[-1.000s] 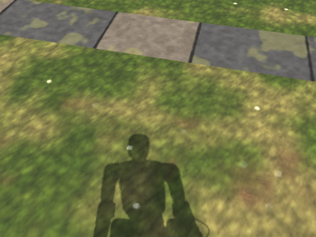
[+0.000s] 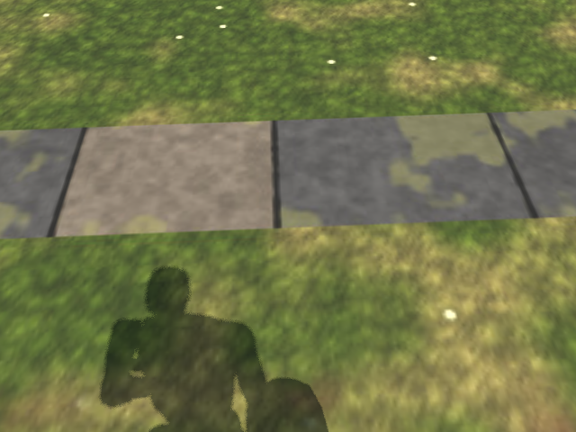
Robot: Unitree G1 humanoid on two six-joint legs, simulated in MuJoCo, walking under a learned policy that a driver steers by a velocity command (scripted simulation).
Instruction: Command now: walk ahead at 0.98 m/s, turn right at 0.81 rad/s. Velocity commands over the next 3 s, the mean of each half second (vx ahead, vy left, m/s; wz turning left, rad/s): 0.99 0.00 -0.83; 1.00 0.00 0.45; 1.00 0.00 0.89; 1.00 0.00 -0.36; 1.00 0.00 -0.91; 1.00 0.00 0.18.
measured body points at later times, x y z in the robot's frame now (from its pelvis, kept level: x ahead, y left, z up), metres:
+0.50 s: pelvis +0.46 -0.03 +0.00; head +0.49 -0.05 +0.45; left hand +0.53 +0.25 -0.12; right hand +0.64 -0.31 -0.06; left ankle +0.73 +0.05 -0.69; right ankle +0.27 -0.01 -0.73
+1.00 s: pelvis +0.91 -0.16 -0.01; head +0.95 -0.17 +0.44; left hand +1.24 -0.06 -0.03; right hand +0.77 -0.41 -0.13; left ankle +0.74 -0.01 -0.72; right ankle +1.03 -0.32 -0.73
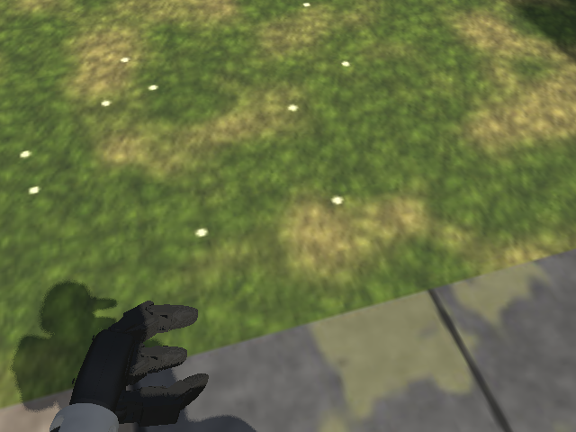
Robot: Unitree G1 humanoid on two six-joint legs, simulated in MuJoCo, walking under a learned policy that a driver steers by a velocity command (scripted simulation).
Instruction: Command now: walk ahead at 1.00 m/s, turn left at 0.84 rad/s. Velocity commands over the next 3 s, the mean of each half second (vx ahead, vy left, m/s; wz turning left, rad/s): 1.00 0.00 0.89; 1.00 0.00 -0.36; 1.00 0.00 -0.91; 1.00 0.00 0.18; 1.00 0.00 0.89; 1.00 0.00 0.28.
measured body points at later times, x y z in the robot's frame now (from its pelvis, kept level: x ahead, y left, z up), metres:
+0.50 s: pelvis +0.43 +0.07 -0.03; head +0.46 +0.08 +0.42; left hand +0.32 +0.32 -0.15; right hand +0.73 -0.07 -0.11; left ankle +0.51 +0.13 -0.72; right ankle +0.25 -0.15 -0.59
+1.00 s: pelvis +0.88 +0.20 -0.01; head +0.90 +0.22 +0.44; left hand +0.87 +0.50 -0.13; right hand +1.06 -0.02 -0.12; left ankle +0.67 +0.27 -0.57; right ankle +0.95 +0.20 -0.72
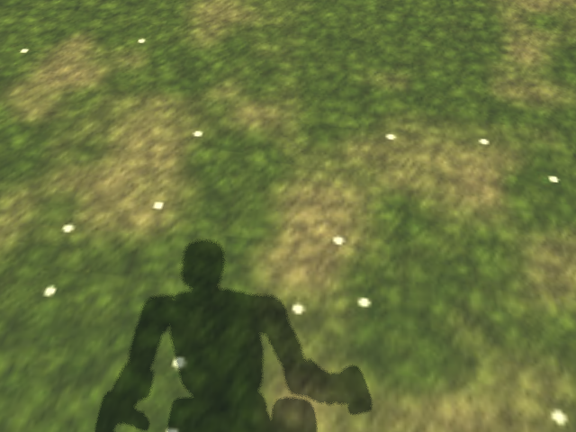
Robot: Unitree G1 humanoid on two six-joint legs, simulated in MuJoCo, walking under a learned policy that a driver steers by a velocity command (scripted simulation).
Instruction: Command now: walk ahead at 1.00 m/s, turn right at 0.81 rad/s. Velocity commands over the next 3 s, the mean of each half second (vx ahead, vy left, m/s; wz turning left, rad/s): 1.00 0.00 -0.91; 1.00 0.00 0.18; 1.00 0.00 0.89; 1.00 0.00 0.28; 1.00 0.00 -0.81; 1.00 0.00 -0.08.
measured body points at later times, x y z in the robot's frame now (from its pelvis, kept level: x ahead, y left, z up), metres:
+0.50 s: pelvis +0.47 +0.01 +0.02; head +0.49 +0.00 +0.47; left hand +0.72 +0.23 -0.07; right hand +0.43 -0.30 -0.08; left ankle +0.52 +0.13 -0.71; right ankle +0.36 -0.04 -0.60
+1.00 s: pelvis +0.88 -0.21 +0.03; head +0.89 -0.22 +0.47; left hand +0.98 +0.06 -0.10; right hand +0.89 -0.51 -0.09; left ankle +0.98 -0.10 -0.62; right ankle +0.76 -0.26 -0.71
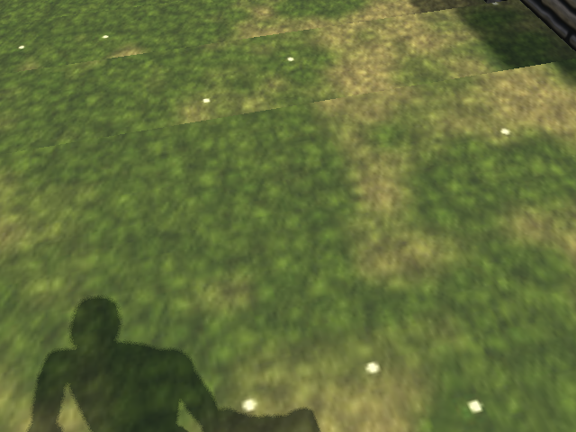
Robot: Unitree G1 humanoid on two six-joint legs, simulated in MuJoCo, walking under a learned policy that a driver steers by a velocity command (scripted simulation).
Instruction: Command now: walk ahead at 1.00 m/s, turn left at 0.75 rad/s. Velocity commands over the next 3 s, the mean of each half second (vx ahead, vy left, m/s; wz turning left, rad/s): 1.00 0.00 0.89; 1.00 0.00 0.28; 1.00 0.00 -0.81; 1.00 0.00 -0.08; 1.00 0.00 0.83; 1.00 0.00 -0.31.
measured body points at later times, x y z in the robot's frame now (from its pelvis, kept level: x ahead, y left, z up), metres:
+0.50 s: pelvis +0.46 +0.08 +0.00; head +0.49 +0.09 +0.45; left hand +0.62 +0.37 -0.05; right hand +0.56 -0.20 -0.12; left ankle +0.35 +0.07 -0.74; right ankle +0.73 -0.02 -0.67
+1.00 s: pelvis +0.86 +0.27 -0.01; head +0.88 +0.29 +0.44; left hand +0.61 +0.41 -0.13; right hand +1.22 +0.30 -0.03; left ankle +0.91 +0.44 -0.73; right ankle +0.81 +0.06 -0.74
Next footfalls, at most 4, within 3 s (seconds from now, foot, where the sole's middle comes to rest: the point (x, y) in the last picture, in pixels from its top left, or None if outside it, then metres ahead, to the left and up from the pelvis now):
0.20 left None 0.39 0.08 -0.77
0.62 right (282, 304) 0.84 0.08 -0.77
1.02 left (143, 270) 0.94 0.47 -0.77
1.46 right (178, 154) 1.42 0.45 -0.77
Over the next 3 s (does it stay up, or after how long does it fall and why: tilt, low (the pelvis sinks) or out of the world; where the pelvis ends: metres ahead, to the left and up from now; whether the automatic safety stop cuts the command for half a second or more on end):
stays up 2.67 0.91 -0.34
